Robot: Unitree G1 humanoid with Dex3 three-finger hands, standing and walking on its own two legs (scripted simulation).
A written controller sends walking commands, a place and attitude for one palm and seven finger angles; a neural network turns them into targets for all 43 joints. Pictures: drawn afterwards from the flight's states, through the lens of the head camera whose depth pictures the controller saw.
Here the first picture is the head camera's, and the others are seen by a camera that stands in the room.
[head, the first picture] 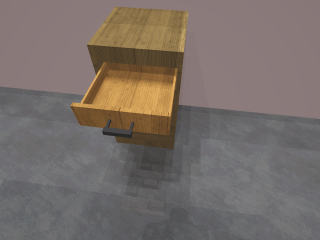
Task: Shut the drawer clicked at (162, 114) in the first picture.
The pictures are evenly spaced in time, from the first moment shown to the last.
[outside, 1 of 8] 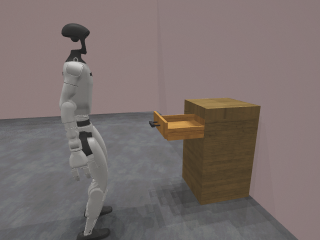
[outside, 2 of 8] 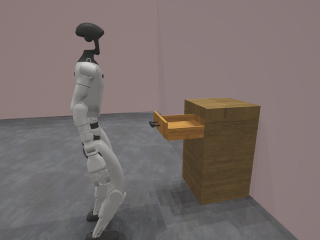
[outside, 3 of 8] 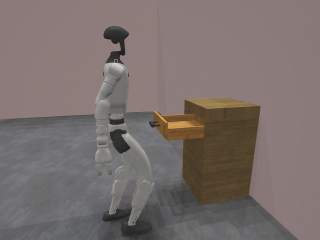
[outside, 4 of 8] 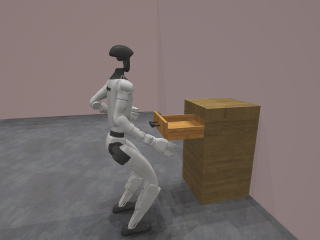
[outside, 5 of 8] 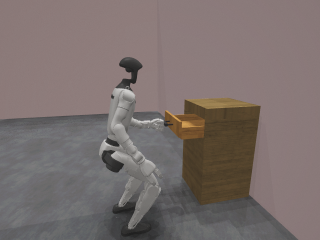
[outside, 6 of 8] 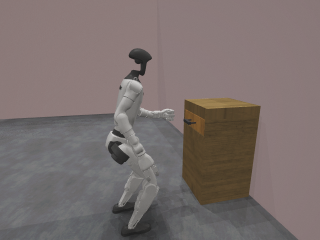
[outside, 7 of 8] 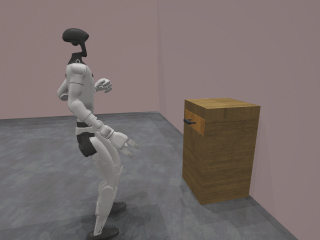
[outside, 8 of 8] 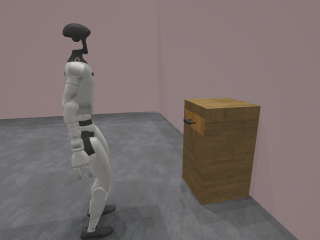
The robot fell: no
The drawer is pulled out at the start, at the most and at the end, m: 0.30 0.30 0.00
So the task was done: yes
